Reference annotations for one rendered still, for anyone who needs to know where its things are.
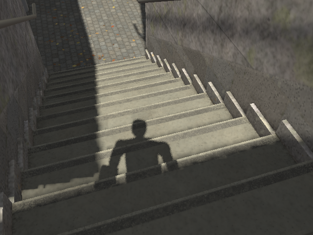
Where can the stairs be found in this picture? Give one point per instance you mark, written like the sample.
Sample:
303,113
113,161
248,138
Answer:
124,136

